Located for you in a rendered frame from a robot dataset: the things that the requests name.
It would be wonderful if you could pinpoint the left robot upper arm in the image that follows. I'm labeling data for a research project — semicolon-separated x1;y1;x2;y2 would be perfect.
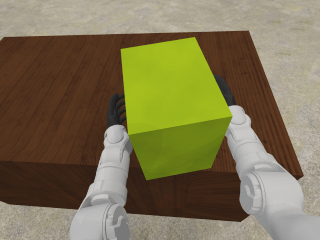
70;202;131;240

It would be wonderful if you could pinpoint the robot left forearm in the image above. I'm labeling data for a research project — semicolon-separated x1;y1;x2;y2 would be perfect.
69;125;133;240

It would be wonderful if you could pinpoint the robot left hand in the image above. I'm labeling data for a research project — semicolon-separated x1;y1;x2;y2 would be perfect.
107;92;127;128

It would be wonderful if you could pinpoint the right robot upper arm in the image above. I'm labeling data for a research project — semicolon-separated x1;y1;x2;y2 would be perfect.
239;171;320;240

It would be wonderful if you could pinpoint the robot right hand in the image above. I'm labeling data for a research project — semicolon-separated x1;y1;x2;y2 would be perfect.
213;74;237;107

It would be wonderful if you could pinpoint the pedestal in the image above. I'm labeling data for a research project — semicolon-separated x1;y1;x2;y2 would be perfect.
0;30;304;222

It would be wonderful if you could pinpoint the robot right forearm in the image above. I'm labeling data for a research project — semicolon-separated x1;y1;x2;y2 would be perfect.
225;105;305;208

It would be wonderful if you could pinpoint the carton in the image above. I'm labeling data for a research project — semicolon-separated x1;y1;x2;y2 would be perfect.
120;37;233;180

